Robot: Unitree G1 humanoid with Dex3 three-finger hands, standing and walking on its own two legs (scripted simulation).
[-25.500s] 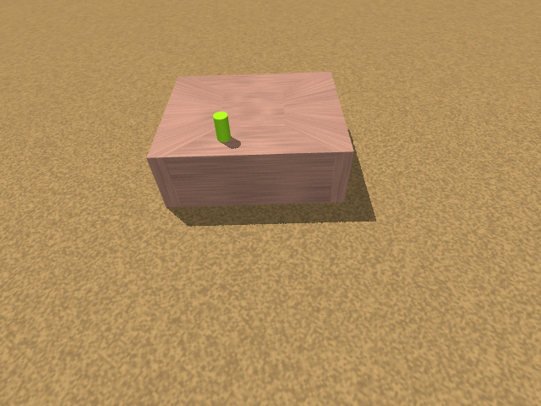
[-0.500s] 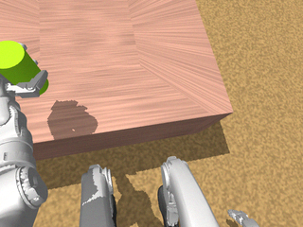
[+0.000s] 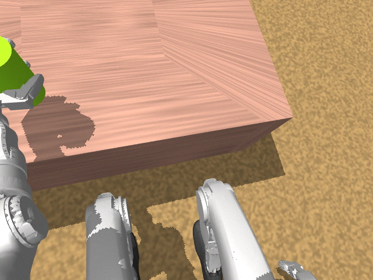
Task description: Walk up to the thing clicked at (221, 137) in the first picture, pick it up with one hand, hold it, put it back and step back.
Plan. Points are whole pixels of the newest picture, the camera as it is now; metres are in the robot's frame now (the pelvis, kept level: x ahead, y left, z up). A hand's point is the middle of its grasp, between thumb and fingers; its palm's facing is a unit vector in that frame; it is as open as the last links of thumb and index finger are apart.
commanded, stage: lower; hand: left
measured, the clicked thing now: (10, 75) +0.52 +0.28 +0.01
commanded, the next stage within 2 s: loosen in 0.70 s
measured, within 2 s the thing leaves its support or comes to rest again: rests again in 0.78 s
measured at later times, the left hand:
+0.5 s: hand (24, 83) +0.53 +0.27 -0.03, palm faces +0.30 -0.95 -0.04, open 9.1 cm
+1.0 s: hand (28, 85) +0.53 +0.27 -0.04, palm faces +0.31 -0.95 +0.00, open 9.1 cm
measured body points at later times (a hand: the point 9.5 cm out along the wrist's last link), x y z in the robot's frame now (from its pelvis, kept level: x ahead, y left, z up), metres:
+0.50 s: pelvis +0.00 +0.00 -0.03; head +0.22 +0.05 +0.36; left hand +0.51 +0.32 -0.02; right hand +0.06 -0.27 -0.15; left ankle +0.09 +0.14 -0.40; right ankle +0.08 -0.12 -0.40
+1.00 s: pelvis +0.00 +0.00 -0.04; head +0.23 +0.05 +0.35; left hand +0.51 +0.32 -0.03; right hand +0.06 -0.27 -0.16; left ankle +0.09 +0.14 -0.40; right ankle +0.08 -0.12 -0.40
